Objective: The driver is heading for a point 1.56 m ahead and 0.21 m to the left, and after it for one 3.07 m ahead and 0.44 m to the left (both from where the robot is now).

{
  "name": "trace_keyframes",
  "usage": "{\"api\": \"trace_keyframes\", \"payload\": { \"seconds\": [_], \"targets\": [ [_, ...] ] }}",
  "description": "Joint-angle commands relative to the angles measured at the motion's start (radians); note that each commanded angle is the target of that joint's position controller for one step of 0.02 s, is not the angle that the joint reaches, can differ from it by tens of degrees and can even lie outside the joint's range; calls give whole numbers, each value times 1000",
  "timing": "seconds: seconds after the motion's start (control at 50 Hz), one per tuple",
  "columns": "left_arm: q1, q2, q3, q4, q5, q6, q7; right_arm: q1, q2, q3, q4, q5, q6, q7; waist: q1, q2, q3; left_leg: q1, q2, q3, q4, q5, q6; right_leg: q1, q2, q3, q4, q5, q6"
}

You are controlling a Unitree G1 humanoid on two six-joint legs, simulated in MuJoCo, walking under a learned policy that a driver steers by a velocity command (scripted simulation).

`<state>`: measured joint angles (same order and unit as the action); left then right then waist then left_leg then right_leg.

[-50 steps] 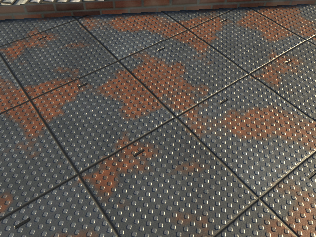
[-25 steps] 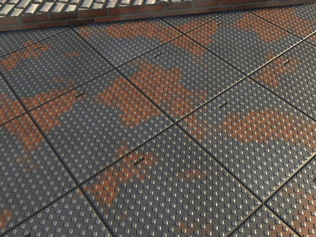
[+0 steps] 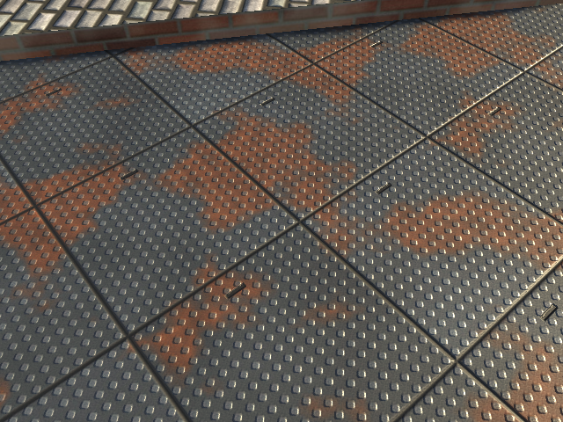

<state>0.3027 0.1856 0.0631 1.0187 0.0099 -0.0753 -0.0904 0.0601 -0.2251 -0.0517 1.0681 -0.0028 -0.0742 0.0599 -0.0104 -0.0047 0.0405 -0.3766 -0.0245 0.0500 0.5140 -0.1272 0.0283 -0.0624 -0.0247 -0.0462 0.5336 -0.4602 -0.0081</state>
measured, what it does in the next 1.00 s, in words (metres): stands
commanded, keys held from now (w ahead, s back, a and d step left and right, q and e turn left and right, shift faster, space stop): no key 0.90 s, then w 0.10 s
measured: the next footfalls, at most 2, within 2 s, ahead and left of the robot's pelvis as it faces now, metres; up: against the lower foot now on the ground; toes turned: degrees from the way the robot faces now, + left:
right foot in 1.78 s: +0.53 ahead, -0.21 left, -0.12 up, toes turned -3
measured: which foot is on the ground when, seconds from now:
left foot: down 0.00-1.00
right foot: down 0.00-1.00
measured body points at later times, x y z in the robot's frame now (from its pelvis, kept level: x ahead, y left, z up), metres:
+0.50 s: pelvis +0.00 +0.00 +0.00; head +0.02 -0.01 +0.45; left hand -0.01 +0.23 -0.15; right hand +0.11 -0.25 -0.15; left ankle +0.09 +0.11 -0.73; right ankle -0.11 -0.10 -0.73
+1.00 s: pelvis +0.01 +0.00 +0.00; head +0.02 +0.00 +0.45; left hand -0.04 +0.23 -0.16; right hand +0.10 -0.25 -0.15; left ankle +0.09 +0.11 -0.72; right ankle -0.11 -0.10 -0.73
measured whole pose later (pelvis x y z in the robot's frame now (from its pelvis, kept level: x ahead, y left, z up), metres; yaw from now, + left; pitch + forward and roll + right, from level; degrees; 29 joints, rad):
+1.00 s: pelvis +0.01 +0.00 +0.00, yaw +0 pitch +0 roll +1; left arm 0.43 0.17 0.05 1.07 0.05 -0.08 -0.06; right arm 0.11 -0.21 -0.06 1.12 -0.03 -0.07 0.04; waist 0.01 -0.02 0.02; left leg -0.41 -0.02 0.04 0.62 -0.27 0.03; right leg -0.06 -0.02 -0.04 0.56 -0.50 -0.02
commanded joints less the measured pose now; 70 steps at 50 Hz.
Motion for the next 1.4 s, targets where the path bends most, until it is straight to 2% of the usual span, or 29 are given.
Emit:
{"api": "trace_keyframes", "payload": {
  "seconds": [0.02, 0.9, 0.92, 0.94, 0.96, 0.98, 1.0, 1.02, 1.04, 1.06, 1.08, 1.1, 1.12, 1.14, 1.16, 1.18, 1.2, 1.22, 1.24, 1.26, 1.28, 1.3, 1.34, 1.36, 1.38, 1.4],
  "targets": [
    [75, 100, 17, -16, -1, -7, 2, -40, -100, -15, -38, 0, -12, -1, 1, -20, -33, 251, 42, -53, -15, 152, 25, -251, -43, 37, -135, 227, -37],
    [201, 65, -8, 35, -6, -6, 7, -9, -77, -3, 12, 0, -18, 1, -3, -17, -15, 223, 46, -56, 38, 133, 15, -297, -33, 30, -105, 212, -29],
    [229, 68, -6, 45, 0, -4, 9, 9, -80, -6, 18, -3, -14, -1, 2, -30, -6, 217, 39, -50, 35, 22, 14, -299, -46, 49, -139, 108, -46],
    [258, 95, 5, 55, 18, -1, 16, 7, -103, -18, 13, -15, -11, -9, 20, -63, 41, 162, 15, -32, 56, -144, 14, -305, -78, 97, -192, -51, -96],
    [271, 129, 20, 58, 44, -3, 29, -20, -131, -37, -6, -30, -10, -20, 45, -108, 102, 42, -15, -10, 86, -269, 12, -270, -138, 182, -246, -164, -167],
    [295, 129, 24, 66, 58, -9, 45, -64, -127, -46, -27, -40, -11, -32, 75, -132, 146, -92, -21, 3, 114, -295, 14, -179, -216, 274, -291, -205, -228],
    [321, 100, 17, 79, 59, -14, 61, -108, -87, -42, -49, -43, -15, -42, 92, -135, 191, -223, 6, -2, 113, -252, 25, -72, -296, 337, -334, -164, -267],
    [303, 80, 10, 82, 50, -16, 72, -136, -32, -32, -67, -42, -20, -49, 90, -140, 205, -272, 26, -12, 98, -204, 42, 12, -335, 357, -349, -70, -276],
    [287, 73, 7, 82, 39, -16, 78, -149, -2, -27, -81, -41, -23, -50, 85, -129, 188, -249, 27, -8, 86, -181, 57, 57, -333, 343, -348, 19, -269],
    [255, 80, 6, 77, 30, -15, 81, -141, 9, -25, -88, -39, -26, -45, 67, -115, 168, -174, 16, 16, 62, -169, 69, 54, -306, 295, -334, 99, -249],
    [213, 92, 7, 63, 27, -12, 82, -117, 5, -27, -87, -36, -31, -39, 43, -105, 149, -57, -1, 43, 38, -134, 79, 4, -264, 233, -313, 179, -225],
    [177, 114, 9, 49, 31, -10, 79, -58, -15, -36, -75, -31, -37, -32, 10, -110, 117, 92, -32, 73, 38, -112, 86, -68, -213, 171, -265, 299, -202],
    [175, 125, 9, 48, 43, -13, 76, 24, -41, -46, -59, -28, -43, -27, -25, -103, 80, 229, -48, 78, 67, -72, 97, -143, -163, 112, -181, 442, -177],
    [201, 111, 4, 54, 62, -20, 70, 149, -71, -54, -32, -29, -46, -25, -60, -51, 15, 401, -18, 1, 88, -1, 137, -257, -95, 45, -27, 497, -128],
    [229, 86, -2, 55, 80, -28, 56, 342, -92, -51, 11, -38, -46, -32, -113, 58, -91, 638, 96, -224, 24, -20, 225, -439, -3, -6, 210, 373, -69],
    [214, 42, -13, 49, 81, -32, 43, 619, -110, -49, 71, -66, -45, -33, -211, 185, -176, 797, 305, -572, -169, -63, 352, -596, 67, 31, 565, -75, -40],
    [65, 44, -4, -6, 58, -51, 42, 645, -140, -48, 75, -83, -61, -33, -229, 145, -37, 706, 366, -676, -270, -192, 351, -773, 48, 152, 765, -131, -72],
    [15, 57, 1, -19, 44, -66, 56, 512, -135, -44, 41, -71, -68, -41, -171, 59, 47, 537, 370, -590, -290, -266, 319, -770, -15, 176, 810, -14, -104],
    [11, 53, 5, -18, 58, -71, 69, 414, -67, -25, 18, -65, -60, -46, -120, 5, 65, 412, 344, -520, -317, -303, 304, -709, -43, 161, 783, 53, -125],
    [34, 14, -1, -14, 73, -65, 80, 376, -13, -8, 11, -57, -52, -51, -79, -5, 74, 329, 327, -444, -345, -270, 293, -640, -76, 153, 733, 95, -132],
    [53, -35, -11, -15, 84, -49, 87, 333, 23, 6, -1, -55, -48, -61, -36, 2, 102, 245, 308, -386, -383, -223, 270, -584, -106, 156, 674, 123, -124],
    [44, -47, -10, -22, 85, -34, 87, 313, 54, 18, -11, -51, -50, -68, -11, 7, 108, 203, 276, -335, -415, -178, 247, -550, -113, 143, 613, 157, -112],
    [4, -40, -11, -43, 72, -15, 74, 341, 45, 20, -10, -50, -66, -69, -7, 32, 99, 190, 235, -245, -440, -112, 237, -545, -111, 101, 480, 243, -86],
    [-38, -28, -11, -61, 70, -7, 67, 359, 44, 25, -6, -56, -67, -60, -10, 22, 103, 161, 220, -202, -441, -79, 234, -536, -108, 76, 379, 289, -70],
    [-68, -26, -13, -72, 71, 2, 61, 376, 36, 25, 1, -67, -67, -48, -12, 43, 98, 107, 202, -165, -440, -56, 230, -484, -97, 47, 319, 348, -60],
    [-100, -28, -16, -85, 75, 11, 55, 401, 22, 25, 5, -68, -65, -32, -19, 59, 85, 67, 194, -143, -440, -27, 232, -435, -82, 19, 297, 381, -47]
  ]
}}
